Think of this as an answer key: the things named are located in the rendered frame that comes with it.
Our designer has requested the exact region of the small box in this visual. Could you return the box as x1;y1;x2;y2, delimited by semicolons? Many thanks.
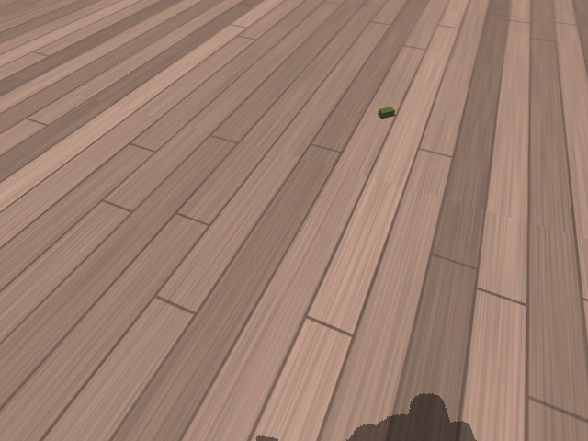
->
378;107;395;119

